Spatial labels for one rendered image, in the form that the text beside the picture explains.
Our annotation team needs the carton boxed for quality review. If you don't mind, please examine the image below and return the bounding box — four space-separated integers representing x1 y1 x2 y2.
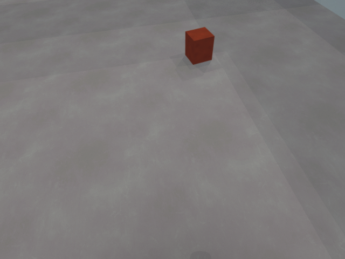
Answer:
185 27 215 65

